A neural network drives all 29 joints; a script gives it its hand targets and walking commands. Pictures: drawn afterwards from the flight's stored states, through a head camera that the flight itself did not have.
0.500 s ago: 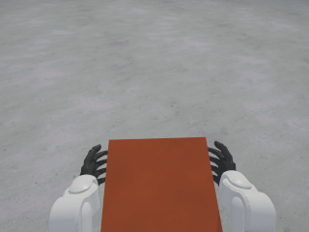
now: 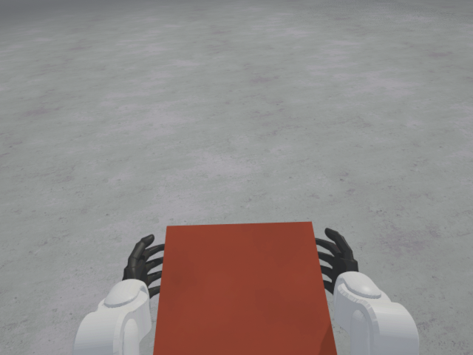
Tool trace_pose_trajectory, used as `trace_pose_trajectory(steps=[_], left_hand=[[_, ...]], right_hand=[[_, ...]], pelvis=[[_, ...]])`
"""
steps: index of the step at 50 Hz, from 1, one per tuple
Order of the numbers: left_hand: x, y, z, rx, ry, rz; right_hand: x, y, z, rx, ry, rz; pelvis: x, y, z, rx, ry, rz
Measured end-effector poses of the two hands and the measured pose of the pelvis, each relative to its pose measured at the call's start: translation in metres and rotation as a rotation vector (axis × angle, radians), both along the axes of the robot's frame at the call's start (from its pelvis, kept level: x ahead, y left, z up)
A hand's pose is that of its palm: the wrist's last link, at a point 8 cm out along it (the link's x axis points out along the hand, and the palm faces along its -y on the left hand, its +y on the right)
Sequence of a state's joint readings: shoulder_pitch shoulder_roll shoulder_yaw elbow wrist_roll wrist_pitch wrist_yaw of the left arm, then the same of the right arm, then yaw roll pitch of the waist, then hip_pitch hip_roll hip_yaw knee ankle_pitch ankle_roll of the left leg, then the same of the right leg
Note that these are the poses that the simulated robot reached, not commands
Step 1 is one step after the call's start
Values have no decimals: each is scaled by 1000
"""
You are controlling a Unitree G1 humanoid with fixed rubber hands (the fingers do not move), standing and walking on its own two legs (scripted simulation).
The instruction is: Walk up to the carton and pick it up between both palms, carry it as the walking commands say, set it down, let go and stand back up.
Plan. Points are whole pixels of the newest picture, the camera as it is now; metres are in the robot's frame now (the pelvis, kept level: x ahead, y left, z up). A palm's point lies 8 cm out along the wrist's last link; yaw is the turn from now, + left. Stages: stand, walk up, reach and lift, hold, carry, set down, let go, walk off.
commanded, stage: carry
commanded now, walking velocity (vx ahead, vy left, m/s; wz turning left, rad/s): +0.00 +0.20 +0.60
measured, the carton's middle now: (241, 311) +0.22 +0.00 +0.02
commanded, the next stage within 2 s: none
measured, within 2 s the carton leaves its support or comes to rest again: neither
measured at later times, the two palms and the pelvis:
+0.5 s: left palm out of the picture +0.16 +0.38 +0.07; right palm (174, 290) +0.24 +0.10 +0.07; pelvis -0.03 +0.18 -0.02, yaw +16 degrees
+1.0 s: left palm out of the picture -0.01 +0.60 +0.06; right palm out of the picture +0.17 +0.36 +0.06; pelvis -0.11 +0.33 -0.03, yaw +36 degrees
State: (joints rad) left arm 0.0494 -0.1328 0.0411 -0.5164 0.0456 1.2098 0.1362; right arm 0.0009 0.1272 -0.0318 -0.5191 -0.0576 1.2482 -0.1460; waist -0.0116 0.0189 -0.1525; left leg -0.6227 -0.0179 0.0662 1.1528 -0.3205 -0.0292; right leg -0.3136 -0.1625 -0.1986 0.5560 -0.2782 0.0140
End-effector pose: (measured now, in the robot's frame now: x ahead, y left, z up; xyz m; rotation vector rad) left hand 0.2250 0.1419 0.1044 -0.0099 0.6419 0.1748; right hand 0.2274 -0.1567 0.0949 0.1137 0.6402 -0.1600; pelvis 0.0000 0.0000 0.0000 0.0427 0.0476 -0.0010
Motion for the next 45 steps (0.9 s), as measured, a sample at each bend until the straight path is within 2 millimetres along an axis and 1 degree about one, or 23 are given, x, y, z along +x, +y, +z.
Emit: trace_pose_trajectory(steps=[4, 7, 9, 11, 12, 14, 16, 19, 28, 30, 32, 36, 39, 42, 45], left_hand=[[-8, 40, 4, 0, -14, 65], [-14, 77, 0, -6, -15, 114], [-19, 107, -8, -14, -11, 147], [-24, 139, -20, -23, -14, 177], [-27, 154, -28, -36, -10, 198], [-36, 179, -42, -68, 27, 234], [-45, 195, -50, -86, 62, 254], [-55, 213, -51, -88, 67, 267], [-77, 255, -22, -5, -9, 308], [-87, 266, -16, 9, -3, 330], [-101, 278, -12, 3, 8, 368], [-127, 306, 0, 9, -4, 445], [-146, 332, 4, 8, -16, 496], [-168, 363, 0, 0, -18, 546], [-194, 401, -13, -17, -16, 596]], right_hand=[[14, 40, 7, -5, -16, 68], [22, 80, 5, -12, -17, 117], [27, 111, 0, -22, -13, 150], [30, 144, -9, -35, -17, 181], [31, 161, -15, -52, -10, 203], [30, 186, -27, -81, 30, 241], [26, 204, -33, -95, 65, 260], [19, 223, -34, -92, 71, 270], [8, 268, -26, -8, -6, 308], [5, 281, -24, 7, 2, 331], [3, 298, -18, 1, 11, 369], [0, 336, -3, 3, -3, 447], [-4, 369, 4, -1, -17, 500], [-12, 409, 4, -11, -20, 550], [-25, 455, -4, -30, -19, 601]], pelvis=[[-2, 25, 2, 16, -3, 60], [-4, 51, -2, 16, 1, 108], [-4, 73, -7, 8, 5, 141], [-4, 97, -19, -8, 6, 163], [-5, 107, -24, -2, 8, 172], [-9, 122, -26, -15, 14, 189], [-14, 134, -23, -30, 18, 205], [-20, 150, -20, -33, 20, 233], [-30, 190, -19, -15, 22, 315], [-32, 199, -15, -25, 14, 350], [-35, 205, -9, -12, 13, 389], [-45, 223, 0, 5, 5, 443], [-55, 240, 2, 19, 5, 491], [-67, 263, -1, 21, 7, 542], [-82, 292, -11, 9, 7, 590]])
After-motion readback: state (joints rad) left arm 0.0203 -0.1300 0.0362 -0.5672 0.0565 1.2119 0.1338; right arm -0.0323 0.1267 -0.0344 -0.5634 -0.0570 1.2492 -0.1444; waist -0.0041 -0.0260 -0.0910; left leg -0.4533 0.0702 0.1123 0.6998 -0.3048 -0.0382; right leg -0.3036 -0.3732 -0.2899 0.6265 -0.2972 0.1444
